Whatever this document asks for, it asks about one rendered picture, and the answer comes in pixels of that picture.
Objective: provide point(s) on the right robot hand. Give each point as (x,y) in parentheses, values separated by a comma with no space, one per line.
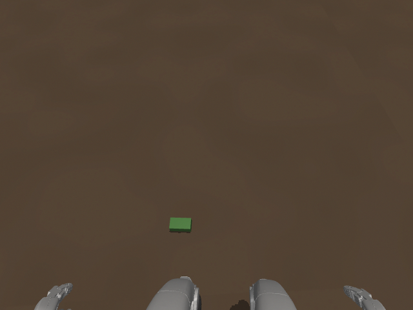
(362,298)

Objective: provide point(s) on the left robot hand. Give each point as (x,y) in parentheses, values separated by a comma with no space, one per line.
(54,297)

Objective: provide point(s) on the small box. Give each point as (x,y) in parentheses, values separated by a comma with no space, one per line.
(180,224)

